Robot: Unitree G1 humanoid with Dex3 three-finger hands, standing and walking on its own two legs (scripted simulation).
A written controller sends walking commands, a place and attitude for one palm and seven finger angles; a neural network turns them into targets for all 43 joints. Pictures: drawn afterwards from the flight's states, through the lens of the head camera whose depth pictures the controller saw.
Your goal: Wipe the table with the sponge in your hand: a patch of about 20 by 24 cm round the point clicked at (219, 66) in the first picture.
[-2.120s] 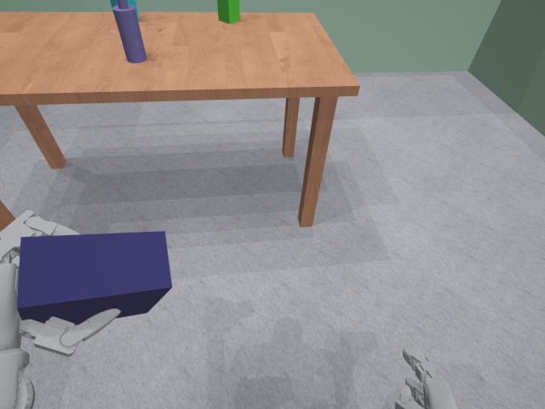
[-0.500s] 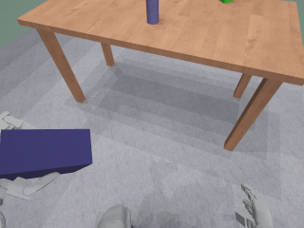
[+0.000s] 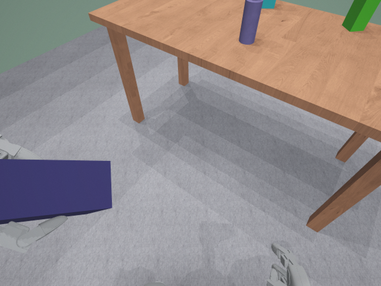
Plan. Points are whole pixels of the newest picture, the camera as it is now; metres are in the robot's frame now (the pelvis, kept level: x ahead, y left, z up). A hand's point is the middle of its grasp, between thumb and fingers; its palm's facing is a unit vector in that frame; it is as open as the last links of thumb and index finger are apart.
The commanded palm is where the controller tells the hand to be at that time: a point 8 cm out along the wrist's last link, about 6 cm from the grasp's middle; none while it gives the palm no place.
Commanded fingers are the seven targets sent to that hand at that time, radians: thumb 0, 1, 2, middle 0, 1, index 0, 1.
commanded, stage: walk to a spot facing it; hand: left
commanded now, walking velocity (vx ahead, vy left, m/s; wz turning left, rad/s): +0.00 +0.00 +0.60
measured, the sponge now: (67, 192) +0.22 +0.20 +0.17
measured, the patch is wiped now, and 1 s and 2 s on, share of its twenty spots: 0.00 0.00 0.00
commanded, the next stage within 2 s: none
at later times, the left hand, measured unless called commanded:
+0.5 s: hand out of the picture +0.07 +0.25 +0.18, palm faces +0.65 -0.66 -0.38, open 10.5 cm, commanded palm +0.00 +0.27 +0.19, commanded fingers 0.00 0.10 1.30 -1.20 -1.60 -1.20 -1.60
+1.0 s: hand out of the picture -0.01 +0.20 +0.19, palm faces +0.77 -0.41 -0.49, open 10.5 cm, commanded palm -0.08 +0.21 +0.19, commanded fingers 0.00 0.10 1.30 -1.20 -1.60 -1.20 -1.60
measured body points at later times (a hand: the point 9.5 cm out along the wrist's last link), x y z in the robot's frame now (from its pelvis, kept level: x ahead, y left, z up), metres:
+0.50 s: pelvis -0.06 -0.04 +0.00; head -0.07 -0.02 +0.45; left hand +0.03 +0.28 +0.20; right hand +0.18 -0.22 -0.06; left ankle -0.09 +0.07 -0.73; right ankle -0.01 -0.15 -0.68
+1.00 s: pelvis -0.05 -0.11 +0.02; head -0.02 -0.13 +0.47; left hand -0.06 +0.21 +0.21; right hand +0.23 -0.23 -0.09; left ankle -0.11 +0.04 -0.64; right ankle -0.02 -0.18 -0.73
